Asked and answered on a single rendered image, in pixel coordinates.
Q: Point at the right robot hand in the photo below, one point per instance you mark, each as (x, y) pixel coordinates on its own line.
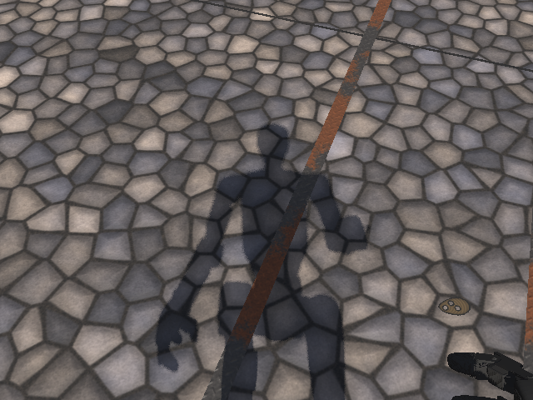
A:
(500, 370)

